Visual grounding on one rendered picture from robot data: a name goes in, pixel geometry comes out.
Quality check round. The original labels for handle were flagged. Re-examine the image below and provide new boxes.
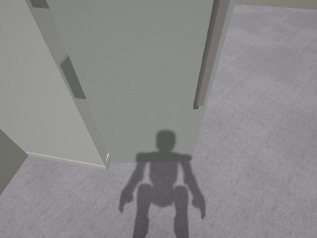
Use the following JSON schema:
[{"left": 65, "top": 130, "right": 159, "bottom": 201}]
[{"left": 196, "top": 0, "right": 230, "bottom": 106}]

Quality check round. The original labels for fridge door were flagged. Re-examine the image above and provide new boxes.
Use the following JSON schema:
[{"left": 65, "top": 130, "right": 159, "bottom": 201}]
[{"left": 47, "top": 0, "right": 236, "bottom": 164}]

